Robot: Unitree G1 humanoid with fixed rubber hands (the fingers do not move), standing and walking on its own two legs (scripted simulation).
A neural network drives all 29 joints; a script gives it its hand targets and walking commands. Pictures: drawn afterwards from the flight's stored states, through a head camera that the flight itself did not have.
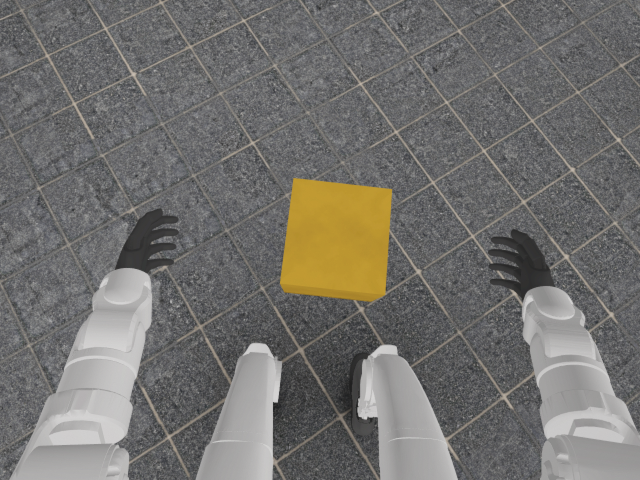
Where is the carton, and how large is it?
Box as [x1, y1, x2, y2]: [280, 178, 391, 301]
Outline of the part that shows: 293,178 280,284 284,292 371,301 383,295 385,291 391,189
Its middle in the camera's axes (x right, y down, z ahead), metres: +0.04 +0.00 +1.01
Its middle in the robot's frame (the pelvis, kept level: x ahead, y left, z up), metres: +0.49 -0.05 -0.59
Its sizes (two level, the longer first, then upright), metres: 0.262 0.245 0.200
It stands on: the floor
